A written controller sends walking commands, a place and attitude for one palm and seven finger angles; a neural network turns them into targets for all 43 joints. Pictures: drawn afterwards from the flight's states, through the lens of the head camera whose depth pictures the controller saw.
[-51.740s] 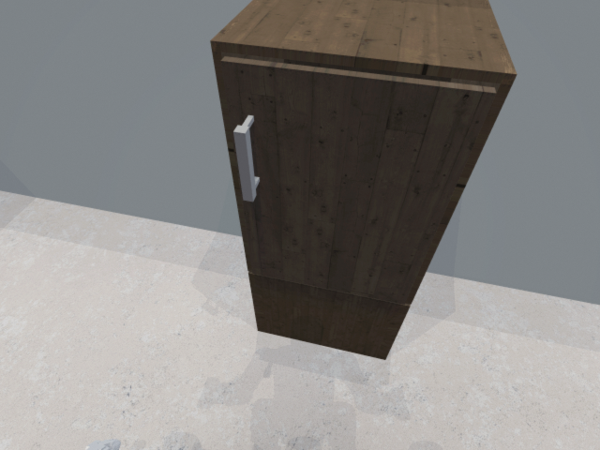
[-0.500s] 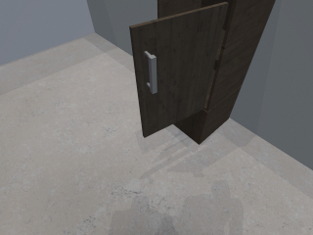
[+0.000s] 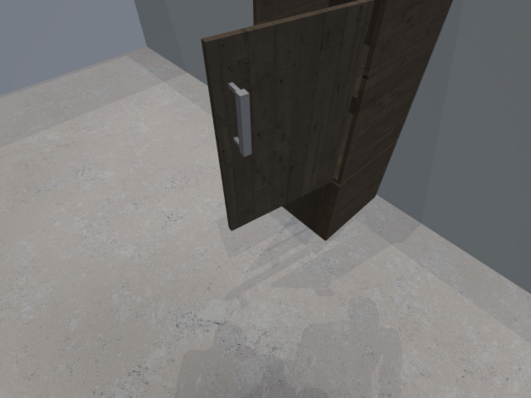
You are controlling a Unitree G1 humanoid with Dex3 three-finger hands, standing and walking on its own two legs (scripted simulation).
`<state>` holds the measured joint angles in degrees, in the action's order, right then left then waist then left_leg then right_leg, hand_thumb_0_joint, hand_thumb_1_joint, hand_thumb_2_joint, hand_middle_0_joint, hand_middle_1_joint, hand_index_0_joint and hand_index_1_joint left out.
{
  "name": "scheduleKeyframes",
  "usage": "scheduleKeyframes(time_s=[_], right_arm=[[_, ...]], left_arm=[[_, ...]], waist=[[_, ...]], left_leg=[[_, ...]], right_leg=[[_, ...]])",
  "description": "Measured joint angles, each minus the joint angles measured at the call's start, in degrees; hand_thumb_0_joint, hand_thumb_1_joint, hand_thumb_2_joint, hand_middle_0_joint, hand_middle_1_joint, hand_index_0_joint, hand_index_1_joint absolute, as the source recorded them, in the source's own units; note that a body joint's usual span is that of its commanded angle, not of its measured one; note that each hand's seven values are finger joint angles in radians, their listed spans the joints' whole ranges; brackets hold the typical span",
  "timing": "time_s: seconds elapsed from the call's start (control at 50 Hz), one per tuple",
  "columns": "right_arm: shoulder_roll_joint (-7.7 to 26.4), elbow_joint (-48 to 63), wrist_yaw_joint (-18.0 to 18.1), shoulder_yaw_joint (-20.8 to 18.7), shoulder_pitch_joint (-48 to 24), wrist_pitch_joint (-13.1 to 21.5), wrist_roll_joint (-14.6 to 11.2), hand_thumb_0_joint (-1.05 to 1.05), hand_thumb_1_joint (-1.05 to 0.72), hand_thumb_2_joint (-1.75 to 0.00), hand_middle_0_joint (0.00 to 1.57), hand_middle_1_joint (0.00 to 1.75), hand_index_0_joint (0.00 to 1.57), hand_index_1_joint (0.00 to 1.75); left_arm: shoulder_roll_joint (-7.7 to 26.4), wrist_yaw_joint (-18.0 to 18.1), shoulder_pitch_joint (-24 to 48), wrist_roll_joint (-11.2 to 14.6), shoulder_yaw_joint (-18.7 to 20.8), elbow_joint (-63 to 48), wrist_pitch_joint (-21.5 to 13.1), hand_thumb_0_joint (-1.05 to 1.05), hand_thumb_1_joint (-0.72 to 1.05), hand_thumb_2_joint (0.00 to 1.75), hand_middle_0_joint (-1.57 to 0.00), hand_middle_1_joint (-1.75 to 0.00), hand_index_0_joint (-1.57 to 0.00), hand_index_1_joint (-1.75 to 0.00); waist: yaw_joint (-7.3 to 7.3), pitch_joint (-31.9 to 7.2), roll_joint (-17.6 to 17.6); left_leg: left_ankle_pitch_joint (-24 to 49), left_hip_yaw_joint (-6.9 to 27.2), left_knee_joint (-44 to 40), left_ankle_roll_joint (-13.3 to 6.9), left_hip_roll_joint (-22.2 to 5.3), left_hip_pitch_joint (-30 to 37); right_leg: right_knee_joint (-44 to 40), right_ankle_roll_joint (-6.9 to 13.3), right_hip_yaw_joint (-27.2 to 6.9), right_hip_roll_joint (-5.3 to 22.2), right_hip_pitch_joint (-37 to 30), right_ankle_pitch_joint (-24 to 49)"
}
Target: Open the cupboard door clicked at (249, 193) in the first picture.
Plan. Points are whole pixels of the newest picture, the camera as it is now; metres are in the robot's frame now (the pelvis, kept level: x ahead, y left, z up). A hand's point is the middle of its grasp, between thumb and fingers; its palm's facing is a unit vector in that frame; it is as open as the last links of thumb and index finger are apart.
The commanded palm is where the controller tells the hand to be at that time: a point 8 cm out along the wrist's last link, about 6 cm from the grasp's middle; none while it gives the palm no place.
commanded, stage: look to check the result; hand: left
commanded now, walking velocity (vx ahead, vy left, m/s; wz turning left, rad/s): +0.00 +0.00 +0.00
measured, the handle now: (239, 120) +0.65 +0.08 +0.05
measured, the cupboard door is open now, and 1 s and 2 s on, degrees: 79 79 79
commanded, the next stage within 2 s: stand and wait in 0.38 s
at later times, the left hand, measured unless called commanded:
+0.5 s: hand out of the picture +0.02 +0.18 -0.17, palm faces +0.02 -0.98 -0.21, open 7.4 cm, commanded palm none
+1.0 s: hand out of the picture +0.06 +0.21 -0.16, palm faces -0.01 -0.96 -0.27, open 7.4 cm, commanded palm none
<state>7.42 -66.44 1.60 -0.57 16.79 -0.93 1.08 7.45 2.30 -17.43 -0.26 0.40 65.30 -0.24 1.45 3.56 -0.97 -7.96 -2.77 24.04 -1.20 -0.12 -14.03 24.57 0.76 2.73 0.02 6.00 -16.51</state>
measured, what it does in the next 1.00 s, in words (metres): stands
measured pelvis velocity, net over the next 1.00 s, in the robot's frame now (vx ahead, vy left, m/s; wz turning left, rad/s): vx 0.02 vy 0.00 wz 0.00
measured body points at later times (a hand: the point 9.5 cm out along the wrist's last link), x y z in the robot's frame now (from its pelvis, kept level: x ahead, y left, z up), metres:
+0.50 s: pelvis +0.01 +0.00 +0.00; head +0.03 +0.00 +0.45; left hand +0.02 +0.23 -0.15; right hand +0.04 -0.24 -0.16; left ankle +0.06 +0.11 -0.74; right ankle -0.03 -0.11 -0.74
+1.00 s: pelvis +0.02 +0.00 +0.01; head +0.04 +0.00 +0.45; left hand +0.06 +0.26 -0.14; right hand +0.07 -0.27 -0.15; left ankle +0.06 +0.11 -0.74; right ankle -0.03 -0.11 -0.74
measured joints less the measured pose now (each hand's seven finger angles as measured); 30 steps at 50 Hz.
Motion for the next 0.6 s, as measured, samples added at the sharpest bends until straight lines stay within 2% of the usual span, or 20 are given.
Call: scheduleKeyframes(time_s=[0.32, 0.6], right_arm=[[1.9, 0.6, 0.1, -0.1, -4.4, 0.5, -0.1, 0.0, -0.92, -0.9, 0.2, 0.3, 0.2, 0.3], [4.6, 0.9, -0.1, 0.0, -7.4, 0.7, -0.1, 0.0, -0.91, -0.9, 0.2, 0.3, 0.2, 0.3]], left_arm=[[0.7, -0.2, 1.3, -0.1, -0.1, 0.2, -0.2, 0.01, 0.91, 0.9, -0.2, -0.3, -0.2, -0.29], [3.5, -0.7, 4.4, -0.2, 0.1, -0.3, -0.5, 0.01, 0.91, 0.9, -0.2, -0.3, -0.2, -0.3]], waist=[[-0.67, 0.4, 0.2], [-0.77, 0.4, 0.4]], left_leg=[[-0.4, 0.1, -0.8, 0.1, 0.0, 1.1], [0.0, 0.1, -2.4, 0.2, 0.1, 2.3]], right_leg=[[-1.8, 0.0, 0.1, 0.0, -1.6, 0.1], [-4.1, 0.0, 0.1, 0.0, -3.0, 0.8]])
